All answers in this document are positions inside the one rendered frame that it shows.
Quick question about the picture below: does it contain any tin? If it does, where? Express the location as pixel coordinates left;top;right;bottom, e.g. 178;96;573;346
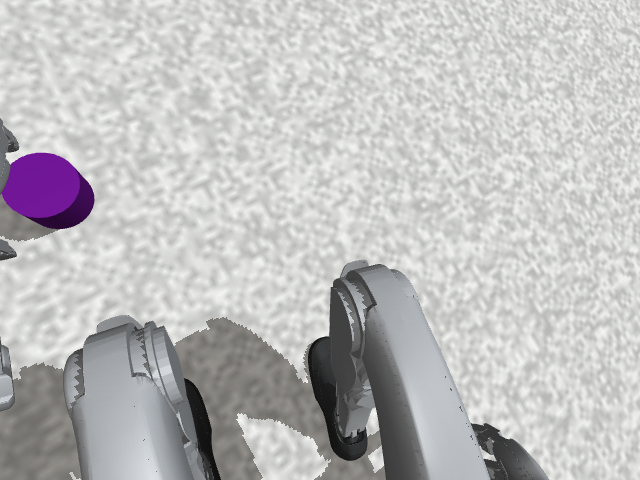
2;153;94;229

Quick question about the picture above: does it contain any right robot hand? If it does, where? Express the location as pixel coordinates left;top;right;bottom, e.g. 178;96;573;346
471;423;549;480

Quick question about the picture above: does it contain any left robot hand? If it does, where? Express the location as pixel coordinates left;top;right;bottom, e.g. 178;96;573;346
0;118;19;261

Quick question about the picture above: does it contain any left robot foot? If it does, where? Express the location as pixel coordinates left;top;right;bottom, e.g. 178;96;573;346
184;378;221;480

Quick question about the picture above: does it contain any right robot foot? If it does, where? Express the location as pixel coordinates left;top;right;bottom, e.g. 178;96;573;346
308;336;368;461

